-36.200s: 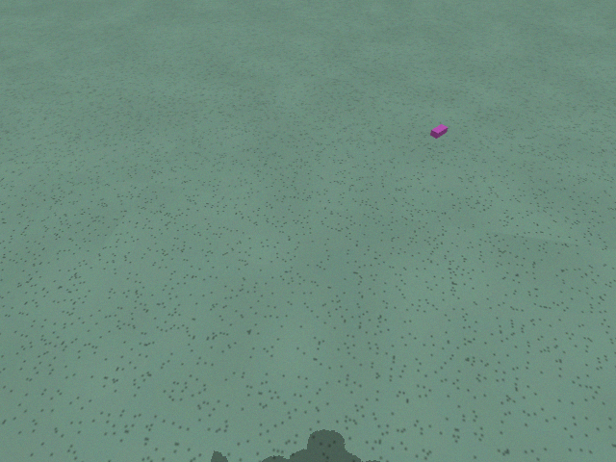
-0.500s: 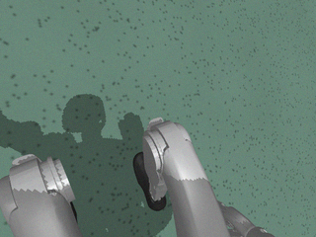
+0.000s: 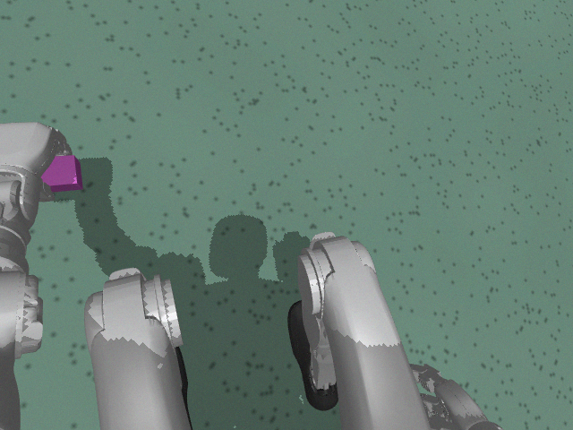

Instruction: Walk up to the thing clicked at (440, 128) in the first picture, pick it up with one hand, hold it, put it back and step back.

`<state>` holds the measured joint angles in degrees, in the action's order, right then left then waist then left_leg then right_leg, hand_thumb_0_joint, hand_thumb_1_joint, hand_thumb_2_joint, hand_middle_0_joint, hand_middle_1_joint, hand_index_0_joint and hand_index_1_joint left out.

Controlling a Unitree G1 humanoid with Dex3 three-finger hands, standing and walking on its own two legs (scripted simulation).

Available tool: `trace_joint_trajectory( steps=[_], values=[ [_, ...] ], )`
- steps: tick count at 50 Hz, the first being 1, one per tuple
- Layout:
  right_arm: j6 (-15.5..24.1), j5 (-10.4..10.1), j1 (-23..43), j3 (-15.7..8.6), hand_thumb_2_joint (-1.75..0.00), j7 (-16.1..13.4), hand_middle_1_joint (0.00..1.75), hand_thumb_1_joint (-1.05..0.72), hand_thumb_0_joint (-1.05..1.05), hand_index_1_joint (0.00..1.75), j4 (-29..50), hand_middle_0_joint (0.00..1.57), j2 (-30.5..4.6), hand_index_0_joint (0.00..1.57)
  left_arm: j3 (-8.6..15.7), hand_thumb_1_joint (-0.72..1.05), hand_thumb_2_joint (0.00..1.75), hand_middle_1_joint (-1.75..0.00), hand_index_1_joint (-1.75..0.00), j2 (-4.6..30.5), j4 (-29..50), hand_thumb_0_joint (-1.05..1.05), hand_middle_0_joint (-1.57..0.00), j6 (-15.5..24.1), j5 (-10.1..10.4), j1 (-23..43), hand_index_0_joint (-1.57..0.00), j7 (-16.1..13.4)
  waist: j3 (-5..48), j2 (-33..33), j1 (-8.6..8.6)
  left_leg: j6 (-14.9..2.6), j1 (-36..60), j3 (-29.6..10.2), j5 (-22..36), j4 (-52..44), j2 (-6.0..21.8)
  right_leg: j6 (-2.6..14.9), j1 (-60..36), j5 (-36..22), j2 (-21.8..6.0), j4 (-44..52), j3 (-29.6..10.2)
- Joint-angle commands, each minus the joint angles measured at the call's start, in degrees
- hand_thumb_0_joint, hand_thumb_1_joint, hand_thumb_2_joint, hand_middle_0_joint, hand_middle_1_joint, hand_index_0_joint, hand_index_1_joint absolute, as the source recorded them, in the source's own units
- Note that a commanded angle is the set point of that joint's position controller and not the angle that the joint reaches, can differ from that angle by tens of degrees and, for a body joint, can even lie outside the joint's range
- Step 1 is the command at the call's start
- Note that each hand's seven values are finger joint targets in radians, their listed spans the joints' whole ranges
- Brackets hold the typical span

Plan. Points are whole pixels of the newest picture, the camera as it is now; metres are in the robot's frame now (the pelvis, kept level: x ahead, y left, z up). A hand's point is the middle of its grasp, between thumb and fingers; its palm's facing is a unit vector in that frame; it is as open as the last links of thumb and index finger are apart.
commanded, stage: settle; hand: left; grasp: from above
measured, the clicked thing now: (44, 175) +0.47 +0.30 -0.20
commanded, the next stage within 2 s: lift in 0.08 s
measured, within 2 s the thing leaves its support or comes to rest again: neither
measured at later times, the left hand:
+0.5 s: hand (10, 176) +0.44 +0.30 -0.11, palm faces -0.47 -0.06 -0.88, open 7.2 cm
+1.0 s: hand out of the picture +0.38 +0.30 +0.06, palm faces -0.42 -0.09 -0.90, open 7.4 cm
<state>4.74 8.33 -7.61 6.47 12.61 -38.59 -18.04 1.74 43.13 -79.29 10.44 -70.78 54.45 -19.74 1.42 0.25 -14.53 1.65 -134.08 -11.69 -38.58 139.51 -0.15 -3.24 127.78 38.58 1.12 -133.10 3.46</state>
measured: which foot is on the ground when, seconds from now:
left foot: down 0.00-1.00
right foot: down 0.00-1.00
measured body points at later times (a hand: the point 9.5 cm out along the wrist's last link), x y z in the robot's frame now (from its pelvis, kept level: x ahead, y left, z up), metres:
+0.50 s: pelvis +0.00 +0.00 +0.03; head +0.22 +0.06 +0.42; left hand +0.46 +0.30 -0.06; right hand +0.05 -0.28 -0.08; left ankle +0.07 +0.13 -0.29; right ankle +0.11 -0.14 -0.29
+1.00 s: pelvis -0.01 +0.00 +0.15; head +0.16 +0.04 +0.56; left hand +0.39 +0.30 +0.11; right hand +0.14 -0.26 +0.02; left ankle +0.07 +0.13 -0.29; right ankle +0.11 -0.14 -0.29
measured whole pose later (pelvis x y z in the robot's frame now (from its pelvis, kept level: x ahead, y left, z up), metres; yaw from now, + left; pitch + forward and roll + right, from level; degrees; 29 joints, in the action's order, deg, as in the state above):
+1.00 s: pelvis -0.01 +0.00 +0.15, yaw +6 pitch +31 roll -5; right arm -3.7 0.3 -8.3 -1.4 2.8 -36.3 -15.1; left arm -2.7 33.0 -44.7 5.2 -59.8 32.0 -4.2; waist 10.3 3.0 -5.9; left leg 0.9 -107.9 -5.6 -35.7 111.9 1.2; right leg -3.2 104.1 36.0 -1.0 -108.7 0.7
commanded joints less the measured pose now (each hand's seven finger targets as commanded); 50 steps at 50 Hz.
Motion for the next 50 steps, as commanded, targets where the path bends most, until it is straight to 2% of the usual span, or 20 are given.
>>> trace_joint_trajectory(
  steps=[1,2,3,9,10,14,15,17,18,19,22,24,27,28,29,36,41,45,48,50],
  values=[
    [-0.92,-0.63,-11.91,-5.83,-0.90,-2.13,0.30,-0.91,0.00,0.30,0.63,0.20,-14.96,0.20,2.67,0.85,0.23,-0.16,-0.15,14.44,9.24,0.00,-1.22,0.48,0.11,19.44,-1.23,-1.38,38.27,17.88,-1.42,-2.52,29.29,7.79,8.20,-15.14,-0.52,5.25,-17.48,-11.29,1.57,14.03,6.43],
    [-1.01,-0.54,-12.21,-5.68,-0.90,-2.29,0.30,-0.91,0.00,0.30,0.94,0.20,-14.57,0.20,2.01,0.84,0.22,-0.14,-0.14,13.13,8.18,0.00,-1.22,0.42,0.32,18.98,-1.23,-1.09,37.35,17.61,-2.16,-2.53,28.95,7.91,8.34,-15.16,-0.62,5.34,-18.03,-11.30,1.54,14.30,6.32],
    [-1.24,-0.66,-12.22,-5.73,-0.90,-2.53,0.30,-0.91,0.00,0.30,0.76,0.20,-14.15,0.20,1.63,0.83,0.22,-0.14,-0.14,12.78,9.34,0.00,-1.21,0.56,0.51,19.79,-1.22,-0.78,38.63,17.59,-1.85,-2.69,29.15,8.17,8.13,-15.51,-0.52,5.16,-18.32,-11.31,1.54,14.52,6.00],
    [-2.20,-0.91,-13.11,-6.18,-0.90,-4.06,0.30,-0.91,0.00,0.30,0.79,0.20,-14.20,0.20,2.30,0.82,0.24,-0.15,-0.15,14.05,9.60,0.00,-1.21,0.48,0.71,19.54,-1.21,0.10,38.44,17.14,-1.40,-2.71,29.58,8.73,7.92,-16.10,-0.64,5.43,-18.94,-10.21,1.27,15.88,5.50],
    [-2.23,-0.89,-13.46,-6.31,-0.91,-4.27,0.30,-0.94,0.00,0.30,0.90,0.20,-14.46,0.20,2.17,0.89,0.21,-0.20,-0.19,13.42,10.09,0.00,-1.27,0.57,0.77,20.18,-1.29,0.44,37.89,16.29,-1.77,-2.67,29.54,8.45,7.62,-16.37,-0.73,5.58,-18.30,-9.87,1.20,15.98,5.89],
    [-2.90,-1.56,-13.75,-6.67,-0.91,-4.82,0.30,-0.92,0.00,0.30,0.81,0.20,-13.32,0.20,2.92,0.89,0.21,-0.22,-0.19,13.97,13.26,0.00,-1.23,0.11,2.08,18.40,-1.25,1.54,43.12,18.09,0.64,-2.73,31.93,9.24,8.79,-18.46,-0.73,5.22,-21.86,-11.38,0.97,16.47,5.06],
    [-3.12,-1.88,-13.80,-7.23,-0.91,-5.00,0.30,-0.92,0.00,0.30,0.88,0.20,-14.16,0.20,4.25,0.89,0.22,-0.22,-0.19,15.36,13.76,0.00,-1.22,-0.29,2.29,17.68,-1.25,1.64,43.57,18.77,1.37,-2.50,32.99,9.07,9.02,-19.21,-1.02,5.63,-20.56,-11.35,0.64,16.36,5.29],
    [-3.58,-2.49,-13.87,-7.77,-0.91,-5.29,0.30,-0.92,0.00,0.30,0.89,0.20,-13.28,0.20,2.80,0.88,0.24,-0.24,-0.21,13.18,15.24,0.00,-1.22,-0.90,3.33,17.44,-1.24,2.91,44.15,19.00,1.24,-2.71,33.98,9.27,8.30,-20.38,-0.83,5.48,-20.82,-11.09,0.69,17.37,4.89],
    [-3.87,-2.70,-14.28,-8.06,-0.91,-5.39,0.30,-0.92,0.00,0.30,0.60,0.20,-13.34,0.20,2.94,0.88,0.23,-0.24,-0.21,13.61,14.98,0.00,-1.21,-1.21,3.26,16.85,-1.24,3.56,43.62,17.98,1.04,-2.81,33.87,9.23,8.36,-20.57,-0.79,5.47,-21.34,-11.06,0.72,17.85,4.87],
    [-4.10,-3.04,-14.21,-8.41,-0.90,-5.67,0.30,-0.92,0.00,0.30,0.68,0.20,-13.26,0.20,3.58,0.88,0.24,-0.24,-0.21,14.02,16.62,0.00,-1.21,-1.32,3.54,16.54,-1.24,4.07,44.39,17.56,1.72,-2.81,34.26,9.17,8.61,-21.11,-0.90,5.52,-21.36,-11.30,0.52,17.91,4.74],
    [-4.66,-3.58,-14.39,-9.12,-0.91,-5.91,0.30,-0.92,0.00,0.30,0.85,0.20,-12.30,0.20,2.36,0.88,0.27,-0.24,-0.21,11.35,19.93,0.00,-1.22,-1.49,4.29,14.09,-1.24,6.05,44.68,17.76,2.26,-2.90,35.75,9.59,9.37,-22.60,-0.88,5.46,-23.03,-12.10,0.38,19.19,4.10],
    [-5.09,-3.99,-14.19,-9.86,-0.90,-6.27,0.30,-0.91,0.00,0.30,1.07,0.20,-12.45,0.20,3.40,0.87,0.28,-0.27,-0.24,12.35,22.89,0.00,-1.20,-1.31,4.98,13.19,-1.23,6.87,44.94,16.59,3.11,-3.06,36.19,9.62,8.95,-23.38,-0.95,5.57,-23.20,-11.29,0.16,20.34,3.81],
    [-5.52,-4.56,-14.06,-10.43,-0.90,-6.69,0.30,-0.91,0.00,0.30,1.73,0.20,-11.44,0.20,2.22,0.85,0.30,-0.29,-0.26,10.26,26.25,0.00,-1.18,-1.24,5.78,12.30,-1.21,8.15,46.46,15.26,3.29,-3.29,37.93,9.83,9.25,-24.85,-0.76,5.36,-25.21,-11.80,0.19,22.09,3.30],
    [-5.65,-4.86,-14.12,-10.64,-0.90,-6.87,0.30,-0.91,0.00,0.30,2.15,0.20,-11.40,0.20,2.80,0.86,0.30,-0.30,-0.26,11.19,27.34,0.00,-1.18,-1.33,6.06,11.29,-1.22,8.32,46.80,14.23,3.85,-3.54,37.68,9.98,8.57,-25.46,-0.88,5.26,-26.26,-10.87,0.25,23.52,2.93],
    [-5.75,-5.02,-14.11,-10.56,-0.90,-7.00,0.30,-0.91,0.00,0.30,2.07,0.20,-11.16,0.20,2.51,0.85,0.32,-0.31,-0.28,10.52,26.96,0.00,-1.18,-1.55,6.41,9.87,-1.21,8.66,44.90,14.07,3.79,-3.55,37.18,10.02,7.97,-26.47,-0.93,5.12,-26.92,-10.52,0.10,24.11,2.77],
    [-6.36,-6.47,-12.04,-11.49,-0.90,-8.20,0.30,-0.91,0.00,0.30,3.78,0.20,-10.31,0.20,0.27,0.80,0.34,-0.33,-0.30,5.96,33.66,0.00,-1.13,-2.43,9.01,4.34,-1.16,11.56,43.45,12.99,5.28,-3.35,42.87,7.86,4.67,-34.10,-0.16,4.96,-28.49,-8.98,0.13,27.81,2.87],
    [-6.74,-7.30,-10.54,-12.10,-0.91,-9.21,0.30,-0.91,0.00,0.30,5.02,0.20,-9.70,0.20,0.97,0.82,0.37,-0.38,-0.35,6.32,39.51,0.00,-1.13,-3.39,10.38,0.66,-1.17,12.67,45.69,11.78,6.76,-3.39,48.14,8.37,6.76,-37.84,-0.07,4.73,-34.19,-10.49,0.01,32.19,2.01],
    [-7.17,-7.92,-8.94,-12.40,-0.90,-10.31,0.30,-0.91,0.00,0.30,5.88,0.20,-8.87,0.20,1.62,0.83,0.35,-0.35,-0.32,6.32,45.30,0.00,-1.15,-4.36,11.22,-1.47,-1.18,13.04,45.50,11.87,7.67,-3.23,52.47,8.27,5.38,-42.97,0.11,4.50,-38.59,-9.34,-0.13,36.38,1.37],
    [-7.25,-8.48,-7.55,-12.24,-0.90,-11.23,0.30,-0.90,0.00,0.30,6.38,0.20,-8.41,0.20,0.53,0.83,0.33,-0.32,-0.30,3.85,45.94,0.00,-1.15,-5.56,11.98,-6.00,-1.18,13.49,41.78,11.07,7.76,-2.95,55.92,6.81,2.80,-47.96,0.55,4.28,-40.11,-7.88,-0.20,39.17,1.51],
    [-7.38,-8.57,-7.11,-12.22,-0.90,-11.79,0.30,-0.90,0.00,0.30,6.50,0.20,-7.87,0.20,0.42,0.84,0.31,-0.34,-0.30,3.75,48.62,0.00,-1.15,-6.29,12.36,-5.99,-1.18,13.69,42.80,11.25,7.90,-3.03,58.80,7.84,3.77,-49.99,0.59,4.21,-43.90,-8.52,-0.08,42.34,1.02]
  ],
)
